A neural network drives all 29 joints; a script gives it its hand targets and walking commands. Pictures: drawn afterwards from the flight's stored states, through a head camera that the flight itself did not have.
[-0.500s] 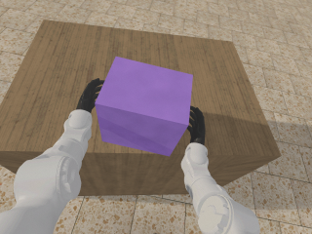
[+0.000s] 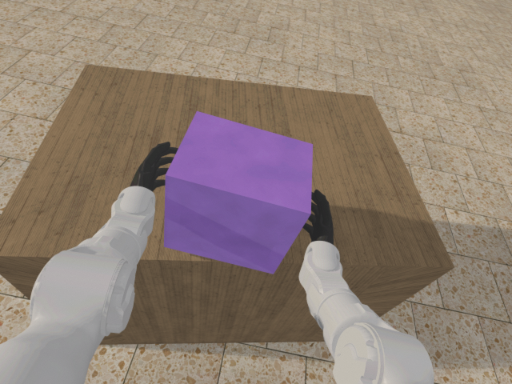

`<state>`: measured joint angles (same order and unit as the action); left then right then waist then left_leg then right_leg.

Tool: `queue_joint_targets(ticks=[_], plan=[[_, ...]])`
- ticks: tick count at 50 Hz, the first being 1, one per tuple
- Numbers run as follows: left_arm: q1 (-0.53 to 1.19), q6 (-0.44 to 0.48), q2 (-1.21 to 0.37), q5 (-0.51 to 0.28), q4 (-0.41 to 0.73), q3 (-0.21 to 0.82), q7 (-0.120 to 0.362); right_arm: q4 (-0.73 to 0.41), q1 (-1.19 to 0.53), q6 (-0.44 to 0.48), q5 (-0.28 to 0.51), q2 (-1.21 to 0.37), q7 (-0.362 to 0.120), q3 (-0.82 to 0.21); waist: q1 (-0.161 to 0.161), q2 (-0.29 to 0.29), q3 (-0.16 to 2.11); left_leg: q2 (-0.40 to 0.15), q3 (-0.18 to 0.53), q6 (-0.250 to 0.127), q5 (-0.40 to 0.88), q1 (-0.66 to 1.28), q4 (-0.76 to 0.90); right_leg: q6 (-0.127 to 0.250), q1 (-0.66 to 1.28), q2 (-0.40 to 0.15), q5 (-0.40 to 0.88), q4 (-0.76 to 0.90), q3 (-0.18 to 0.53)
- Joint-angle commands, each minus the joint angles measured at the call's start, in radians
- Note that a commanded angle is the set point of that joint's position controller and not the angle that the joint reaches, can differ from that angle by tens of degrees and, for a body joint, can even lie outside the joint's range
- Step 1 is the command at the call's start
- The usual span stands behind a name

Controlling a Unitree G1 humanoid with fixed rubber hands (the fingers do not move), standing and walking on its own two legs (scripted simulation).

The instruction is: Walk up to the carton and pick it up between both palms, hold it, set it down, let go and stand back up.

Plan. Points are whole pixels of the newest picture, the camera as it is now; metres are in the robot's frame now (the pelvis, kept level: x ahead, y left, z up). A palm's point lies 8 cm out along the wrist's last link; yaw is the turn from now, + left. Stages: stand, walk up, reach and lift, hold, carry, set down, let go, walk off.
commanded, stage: reach and lift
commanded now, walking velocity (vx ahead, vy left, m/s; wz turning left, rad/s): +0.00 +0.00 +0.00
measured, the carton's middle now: (236, 196) +0.45 +0.00 +0.01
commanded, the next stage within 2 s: none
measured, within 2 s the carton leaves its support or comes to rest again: neither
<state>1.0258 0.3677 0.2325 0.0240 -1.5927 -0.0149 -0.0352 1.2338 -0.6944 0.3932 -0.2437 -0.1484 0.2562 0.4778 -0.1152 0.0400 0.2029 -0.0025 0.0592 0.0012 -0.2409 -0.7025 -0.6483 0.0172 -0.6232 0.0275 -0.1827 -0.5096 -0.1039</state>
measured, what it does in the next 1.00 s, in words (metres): stands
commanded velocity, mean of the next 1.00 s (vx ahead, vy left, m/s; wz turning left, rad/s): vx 0.00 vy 0.00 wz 0.00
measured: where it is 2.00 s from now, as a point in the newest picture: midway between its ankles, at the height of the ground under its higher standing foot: outside the picture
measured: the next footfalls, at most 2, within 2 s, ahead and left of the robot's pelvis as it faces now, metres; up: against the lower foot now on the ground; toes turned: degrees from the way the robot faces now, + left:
none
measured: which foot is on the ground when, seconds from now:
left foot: down 0.00-1.00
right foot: down 0.00-1.00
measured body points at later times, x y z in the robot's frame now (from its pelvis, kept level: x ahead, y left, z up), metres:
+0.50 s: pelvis -0.01 +0.00 +0.00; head -0.03 +0.04 +0.45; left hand +0.44 +0.12 +0.16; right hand +0.37 -0.17 +0.09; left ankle +0.03 +0.10 -0.72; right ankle +0.03 -0.12 -0.72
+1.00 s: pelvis -0.01 -0.03 +0.01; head -0.03 +0.00 +0.46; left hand +0.44 +0.11 +0.20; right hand +0.38 -0.19 +0.13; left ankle +0.03 +0.10 -0.72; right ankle +0.03 -0.12 -0.72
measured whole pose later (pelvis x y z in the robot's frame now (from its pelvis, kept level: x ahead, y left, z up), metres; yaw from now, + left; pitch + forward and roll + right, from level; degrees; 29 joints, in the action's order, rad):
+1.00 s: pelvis -0.01 -0.03 +0.01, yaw +1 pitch +5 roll -1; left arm 1.04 -0.17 0.15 -0.07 -1.11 -0.10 -0.06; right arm 0.79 -0.72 -0.31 0.01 -0.01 0.28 0.21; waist -0.06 0.03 0.15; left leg 0.00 0.06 0.00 -0.20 -0.42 -0.54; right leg 0.04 -0.38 0.03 -0.18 -0.48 -0.10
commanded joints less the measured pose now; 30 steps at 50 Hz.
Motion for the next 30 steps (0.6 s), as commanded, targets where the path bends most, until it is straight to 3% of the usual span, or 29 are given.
queue_joint_targets(ticks=[1,7,11,17,22,25,27,30], plan=[[0.786,0.065,-0.910,-0.098,0.277,0.241,0.177,-0.301,-0.921,0.007,0.005,-0.686,-0.175,-0.482,-0.032,-0.291,0.811,0.010,-0.039,0.083,0.306,0.376,0.035,0.026,0.333,0.011,0.307,0.025,0.057],[0.664,-0.040,-1.018,-0.148,0.279,0.295,0.177,-0.620,-1.038,-0.109,0.146,-0.711,-0.152,-0.624,-0.028,-0.283,0.841,0.022,0.001,0.078,0.346,0.420,0.032,0.016,0.399,0.018,0.345,0.031,0.085],[0.568,-0.120,-1.032,-0.117,0.256,0.262,0.195,-0.738,-1.043,-0.193,0.205,-0.643,-0.129,-0.631,-0.036,-0.256,0.779,0.024,0.021,0.079,0.377,0.490,0.054,0.004,0.427,0.024,0.344,0.062,0.094],[0.553,-0.220,-0.998,-0.065,0.315,0.167,0.215,-0.786,-1.058,-0.308,0.254,-0.535,-0.128,-0.592,-0.013,-0.211,0.615,0.024,0.022,0.063,0.267,0.531,0.128,-0.003,0.451,0.024,0.210,0.105,0.094],[0.614,-0.291,-1.023,-0.087,0.447,0.170,0.188,-0.871,-1.148,-0.377,0.297,-0.522,-0.156,-0.593,0.020,-0.194,0.614,0.020,0.025,0.065,0.230,0.560,0.159,0.000,0.428,0.030,0.123,0.118,0.080],[0.606,-0.341,-1.013,-0.074,0.456,0.117,0.171,-0.910,-1.205,-0.414,0.322,-0.511,-0.173,-0.592,0.052,-0.163,0.592,0.020,0.018,0.051,0.194,0.554,0.174,-0.004,0.435,0.027,0.092,0.124,0.084],[0.611,-0.369,-0.978,-0.046,0.452,0.058,0.164,-0.879,-1.213,-0.441,0.320,-0.489,-0.183,-0.563,0.067,-0.143,0.533,0.021,0.011,0.036,0.135,0.523,0.195,-0.010,0.454,0.020,0.055,0.128,0.089],[0.619,-0.406,-0.927,-0.010,0.435,-0.015,0.177,-0.815,-1.197,-0.472,0.289,-0.459,-0.192,-0.497,0.054,-0.113,0.446,0.025,0.003,0.017,0.075,0.498,0.226,-0.018,0.492,0.008,0.037,0.135,0.090]])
